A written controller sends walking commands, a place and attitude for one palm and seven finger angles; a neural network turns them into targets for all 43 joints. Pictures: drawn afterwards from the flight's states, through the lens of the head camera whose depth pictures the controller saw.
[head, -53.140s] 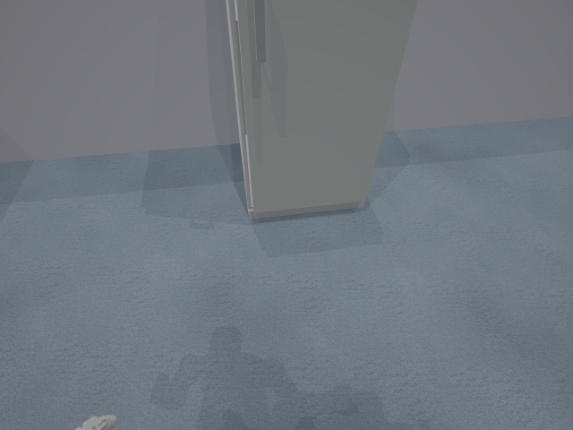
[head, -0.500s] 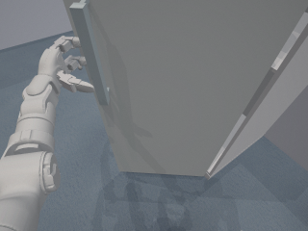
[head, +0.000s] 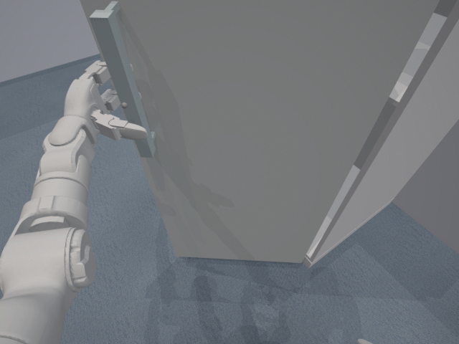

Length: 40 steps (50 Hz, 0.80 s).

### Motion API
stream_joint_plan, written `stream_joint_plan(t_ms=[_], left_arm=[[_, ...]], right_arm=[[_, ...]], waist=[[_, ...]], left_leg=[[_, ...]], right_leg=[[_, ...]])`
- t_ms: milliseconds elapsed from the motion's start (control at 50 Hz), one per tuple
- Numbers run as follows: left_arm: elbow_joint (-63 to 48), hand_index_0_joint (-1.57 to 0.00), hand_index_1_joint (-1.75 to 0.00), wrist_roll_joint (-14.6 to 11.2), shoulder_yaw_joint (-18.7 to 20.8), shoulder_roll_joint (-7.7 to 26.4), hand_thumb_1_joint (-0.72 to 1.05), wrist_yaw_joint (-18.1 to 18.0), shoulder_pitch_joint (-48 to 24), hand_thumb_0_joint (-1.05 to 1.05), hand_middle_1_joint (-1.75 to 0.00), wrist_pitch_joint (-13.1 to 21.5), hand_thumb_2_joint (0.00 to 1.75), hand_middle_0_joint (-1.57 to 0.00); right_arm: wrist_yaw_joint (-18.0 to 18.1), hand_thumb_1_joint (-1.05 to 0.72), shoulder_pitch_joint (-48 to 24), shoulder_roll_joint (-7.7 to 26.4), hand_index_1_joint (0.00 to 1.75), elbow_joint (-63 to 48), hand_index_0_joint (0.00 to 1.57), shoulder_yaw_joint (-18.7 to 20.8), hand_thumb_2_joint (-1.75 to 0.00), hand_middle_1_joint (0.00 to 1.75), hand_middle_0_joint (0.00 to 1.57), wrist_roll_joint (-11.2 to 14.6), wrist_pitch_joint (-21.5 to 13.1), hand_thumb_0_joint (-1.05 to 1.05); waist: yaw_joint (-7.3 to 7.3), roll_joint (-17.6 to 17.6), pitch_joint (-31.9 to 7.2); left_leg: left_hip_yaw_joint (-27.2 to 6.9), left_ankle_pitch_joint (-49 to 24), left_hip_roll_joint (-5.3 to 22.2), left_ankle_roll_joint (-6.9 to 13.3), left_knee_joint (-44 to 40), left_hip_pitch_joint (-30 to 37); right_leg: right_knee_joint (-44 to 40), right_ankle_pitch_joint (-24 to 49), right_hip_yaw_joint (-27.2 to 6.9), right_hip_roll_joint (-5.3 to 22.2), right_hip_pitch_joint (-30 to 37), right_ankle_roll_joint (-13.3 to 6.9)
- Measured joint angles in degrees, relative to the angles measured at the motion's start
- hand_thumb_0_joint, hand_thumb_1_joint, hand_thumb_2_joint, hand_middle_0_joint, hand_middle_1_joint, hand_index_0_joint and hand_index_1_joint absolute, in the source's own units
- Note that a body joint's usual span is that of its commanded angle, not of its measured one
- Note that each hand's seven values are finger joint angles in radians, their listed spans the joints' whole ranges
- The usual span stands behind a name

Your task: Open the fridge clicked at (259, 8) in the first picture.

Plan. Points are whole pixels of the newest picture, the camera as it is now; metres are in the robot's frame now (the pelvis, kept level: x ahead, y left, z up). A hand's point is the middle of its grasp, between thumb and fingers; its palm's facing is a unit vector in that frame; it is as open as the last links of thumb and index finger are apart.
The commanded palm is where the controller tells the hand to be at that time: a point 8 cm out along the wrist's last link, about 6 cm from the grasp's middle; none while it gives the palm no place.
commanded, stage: slide the fingers in behind the handle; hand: left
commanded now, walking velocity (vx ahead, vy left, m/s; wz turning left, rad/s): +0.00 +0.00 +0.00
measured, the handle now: (133, 91) +0.52 +0.17 +0.17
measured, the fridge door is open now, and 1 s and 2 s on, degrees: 52 52 52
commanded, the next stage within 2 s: grip the handle and tug to test in 0.80 s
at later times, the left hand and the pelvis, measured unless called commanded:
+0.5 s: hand (127, 107) +0.46 +0.17 +0.18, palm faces -0.06 -1.00 +0.02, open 14.0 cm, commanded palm +0.44 +0.22 +0.18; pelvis -0.01 +0.01 +0.00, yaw +0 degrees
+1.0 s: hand (126, 105) +0.47 +0.17 +0.18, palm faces -0.06 -1.00 +0.01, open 13.8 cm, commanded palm +0.45 +0.22 +0.18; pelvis +0.00 +0.02 +0.00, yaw -1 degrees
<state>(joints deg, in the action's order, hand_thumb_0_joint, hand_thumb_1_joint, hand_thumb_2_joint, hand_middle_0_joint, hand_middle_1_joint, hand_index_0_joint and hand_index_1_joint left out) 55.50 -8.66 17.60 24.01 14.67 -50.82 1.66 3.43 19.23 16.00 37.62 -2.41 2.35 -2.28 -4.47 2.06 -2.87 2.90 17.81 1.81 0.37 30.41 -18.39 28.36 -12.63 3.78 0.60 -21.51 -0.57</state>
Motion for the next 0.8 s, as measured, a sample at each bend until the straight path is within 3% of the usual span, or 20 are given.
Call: stream_joint_plan(t_ms=[240,680,800], left_arm=[[2.6,-0.30,-1.20,-0.8,-0.5,1.3,-0.50,1.9,-1.3,-0.01,-1.20,2.3,0.30,-0.30],[3.8,-0.30,-1.20,0.3,-1.0,0.1,-0.50,-0.2,-2.4,-0.01,-1.20,4.4,0.30,-0.30],[4.6,-0.30,-1.20,0.0,-1.4,-0.3,-0.50,0.1,-3.5,-0.01,-1.20,3.4,0.30,-0.30]], right_arm=[[0.8,-0.91,0.9,1.0,0.30,1.2,0.20,0.3,-0.90,0.30,0.20,0.4,-1.0,0.01],[0.0,-0.91,1.9,-0.2,0.30,1.2,0.20,-0.1,-0.90,0.30,0.20,-0.1,-2.9,0.01],[0.0,-0.91,1.9,-0.2,0.30,1.8,0.20,-0.1,-0.90,0.30,0.20,-0.1,-2.9,0.01]], waist=[[-0.32,-0.4,0.8],[-0.50,-0.4,0.5],[-0.48,-0.7,0.3]], left_leg=[[-0.2,-0.7,0.1,-0.1,0.5,-0.9],[0.7,-0.4,-0.7,0.9,1.0,-1.8],[0.6,0.0,-0.8,1.0,1.1,-2.0]], right_leg=[[0.0,0.8,0.2,-0.1,-0.6,-0.2],[0.2,1.1,-0.9,0.6,-1.6,0.8],[0.2,0.8,-0.7,0.8,-1.7,1.0]])
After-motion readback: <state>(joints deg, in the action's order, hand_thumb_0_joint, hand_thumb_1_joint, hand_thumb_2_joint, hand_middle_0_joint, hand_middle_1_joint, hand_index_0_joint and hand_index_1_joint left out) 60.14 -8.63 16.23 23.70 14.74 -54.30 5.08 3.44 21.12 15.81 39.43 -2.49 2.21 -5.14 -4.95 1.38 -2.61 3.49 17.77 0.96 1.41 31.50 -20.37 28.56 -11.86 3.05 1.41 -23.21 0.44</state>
